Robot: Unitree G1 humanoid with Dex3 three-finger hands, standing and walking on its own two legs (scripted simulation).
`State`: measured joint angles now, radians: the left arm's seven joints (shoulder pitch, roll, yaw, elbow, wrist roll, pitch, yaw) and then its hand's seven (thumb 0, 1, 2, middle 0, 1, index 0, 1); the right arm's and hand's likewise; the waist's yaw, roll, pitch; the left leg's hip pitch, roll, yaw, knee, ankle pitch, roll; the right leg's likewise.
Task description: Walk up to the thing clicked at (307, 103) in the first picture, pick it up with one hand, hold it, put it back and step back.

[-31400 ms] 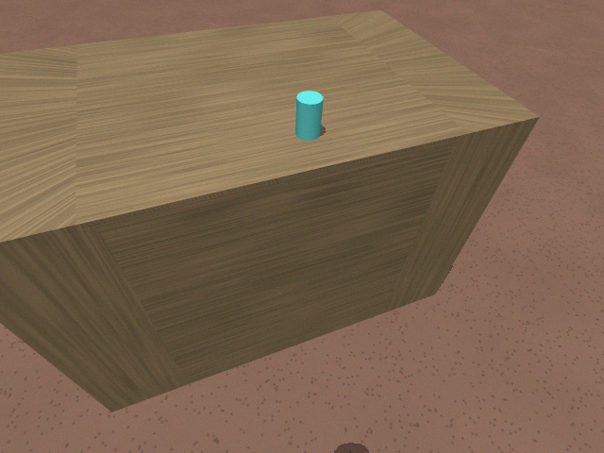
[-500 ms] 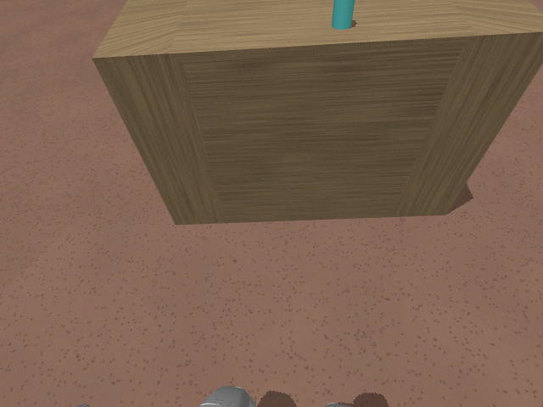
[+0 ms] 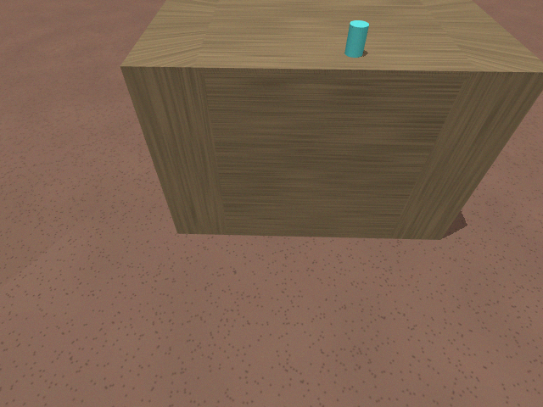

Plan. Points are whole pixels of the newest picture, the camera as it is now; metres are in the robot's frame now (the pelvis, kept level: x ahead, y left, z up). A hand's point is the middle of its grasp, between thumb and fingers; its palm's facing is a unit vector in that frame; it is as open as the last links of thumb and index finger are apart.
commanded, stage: step back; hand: right
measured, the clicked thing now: (356, 39) +1.06 -0.22 +0.08
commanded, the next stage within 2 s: stand in 0.52 s
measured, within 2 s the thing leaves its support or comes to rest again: neither
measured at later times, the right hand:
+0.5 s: hand out of the picture +0.15 -0.22 -0.14, palm faces +0.03 +0.94 -0.33, open 7.4 cm
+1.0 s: hand out of the picture +0.08 -0.24 -0.14, palm faces +0.03 +0.95 -0.32, open 7.4 cm
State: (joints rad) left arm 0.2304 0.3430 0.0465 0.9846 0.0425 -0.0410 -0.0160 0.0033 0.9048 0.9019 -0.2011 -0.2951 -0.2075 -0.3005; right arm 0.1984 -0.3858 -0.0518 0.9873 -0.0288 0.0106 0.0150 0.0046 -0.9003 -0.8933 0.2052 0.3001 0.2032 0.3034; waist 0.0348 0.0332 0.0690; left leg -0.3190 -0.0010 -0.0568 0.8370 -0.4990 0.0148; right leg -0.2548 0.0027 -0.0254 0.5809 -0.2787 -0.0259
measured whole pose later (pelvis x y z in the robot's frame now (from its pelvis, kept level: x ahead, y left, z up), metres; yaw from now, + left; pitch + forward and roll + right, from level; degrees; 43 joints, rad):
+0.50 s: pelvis +0.04 +0.03 +0.01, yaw -3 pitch -2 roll +0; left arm 0.08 0.37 0.01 1.06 0.01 -0.02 0.00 0.00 0.91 0.90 -0.20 -0.29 -0.21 -0.30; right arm 0.04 -0.33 -0.03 1.08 -0.01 -0.01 0.01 0.00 -0.90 -0.89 0.21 0.30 0.20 0.30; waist 0.02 0.00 0.07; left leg -0.17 0.02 0.05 0.49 -0.27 0.00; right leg -0.18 -0.02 0.04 0.48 -0.26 0.03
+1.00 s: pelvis +0.02 +0.02 +0.02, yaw -2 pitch -3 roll +0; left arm 0.10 0.34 -0.01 1.14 0.02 -0.02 -0.01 0.00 0.91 0.90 -0.20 -0.29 -0.21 -0.30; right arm 0.10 -0.35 -0.02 1.15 -0.01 -0.01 0.02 0.00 -0.90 -0.89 0.20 0.30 0.20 0.30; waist -0.01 0.01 0.06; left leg -0.10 0.03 0.03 0.32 -0.15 -0.02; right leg -0.11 -0.02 0.02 0.33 -0.16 0.02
